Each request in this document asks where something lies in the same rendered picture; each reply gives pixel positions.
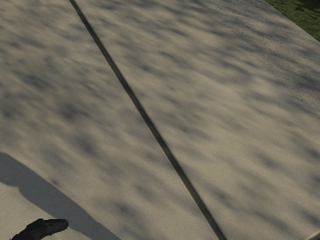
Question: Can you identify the left robot hand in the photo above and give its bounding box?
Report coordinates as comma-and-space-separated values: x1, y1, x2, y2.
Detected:
10, 218, 69, 240

